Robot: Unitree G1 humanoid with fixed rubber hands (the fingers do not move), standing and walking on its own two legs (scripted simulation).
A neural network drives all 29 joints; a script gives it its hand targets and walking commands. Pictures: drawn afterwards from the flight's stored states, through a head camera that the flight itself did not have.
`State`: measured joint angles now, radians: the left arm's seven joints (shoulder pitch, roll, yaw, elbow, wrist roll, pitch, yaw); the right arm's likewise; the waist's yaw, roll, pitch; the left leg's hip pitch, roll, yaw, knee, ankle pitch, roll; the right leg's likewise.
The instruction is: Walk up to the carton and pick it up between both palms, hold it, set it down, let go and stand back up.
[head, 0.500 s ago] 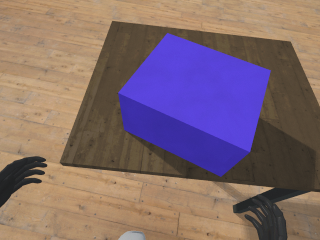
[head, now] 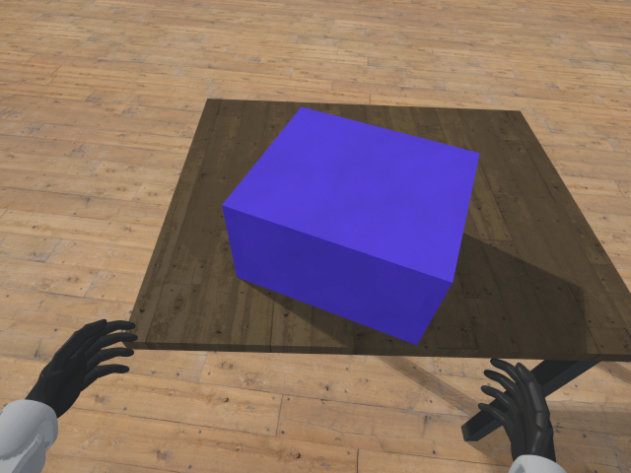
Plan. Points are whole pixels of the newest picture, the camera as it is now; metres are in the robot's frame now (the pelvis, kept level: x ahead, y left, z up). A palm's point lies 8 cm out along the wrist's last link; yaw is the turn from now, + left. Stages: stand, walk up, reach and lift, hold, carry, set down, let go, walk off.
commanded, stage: set down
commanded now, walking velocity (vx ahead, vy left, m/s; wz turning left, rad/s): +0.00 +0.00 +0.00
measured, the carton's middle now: (354, 216) +0.49 -0.01 +0.01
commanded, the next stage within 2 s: let go in 1.14 s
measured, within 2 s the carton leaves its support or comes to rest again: neither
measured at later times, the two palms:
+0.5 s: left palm (114, 431) +0.16 +0.27 -0.02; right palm (532, 453) +0.17 -0.22 -0.03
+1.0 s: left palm (166, 452) +0.15 +0.22 -0.06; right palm (543, 467) +0.16 -0.25 -0.07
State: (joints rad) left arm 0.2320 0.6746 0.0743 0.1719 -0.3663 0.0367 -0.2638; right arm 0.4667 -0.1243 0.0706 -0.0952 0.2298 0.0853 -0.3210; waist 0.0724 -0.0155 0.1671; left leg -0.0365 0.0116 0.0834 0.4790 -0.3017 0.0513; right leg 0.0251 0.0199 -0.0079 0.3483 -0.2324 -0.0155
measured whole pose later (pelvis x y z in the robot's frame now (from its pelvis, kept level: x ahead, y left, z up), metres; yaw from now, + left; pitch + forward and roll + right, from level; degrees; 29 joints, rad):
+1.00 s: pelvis +0.00 -0.04 +0.01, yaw +0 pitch -5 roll +0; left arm 0.22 0.30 0.02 0.51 -0.07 0.05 -0.08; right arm 0.23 -0.14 0.01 0.62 0.04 -0.18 -0.06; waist 0.03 -0.01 0.08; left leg -0.06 0.02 0.07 0.36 -0.22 0.00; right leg -0.04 0.03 -0.03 0.34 -0.22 -0.03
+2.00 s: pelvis +0.00 -0.04 +0.00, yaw +2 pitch -1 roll +0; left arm 0.32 0.29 0.02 0.70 0.01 -0.05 0.00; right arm 0.27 -0.26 -0.02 0.85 -0.02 -0.03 0.01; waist 0.01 0.01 0.00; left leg -0.16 0.01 0.04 0.41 -0.23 0.01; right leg -0.14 0.02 -0.05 0.40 -0.24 -0.03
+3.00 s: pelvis -0.04 -0.04 +0.00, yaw +2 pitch -2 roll +0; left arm 0.42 0.25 -0.03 0.91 0.00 -0.03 0.03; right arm 0.35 -0.24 0.02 0.99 -0.01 -0.01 -0.01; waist 0.00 0.02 0.00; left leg -0.22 0.01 0.05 0.42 -0.18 0.01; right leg -0.20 0.01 -0.05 0.43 -0.20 -0.03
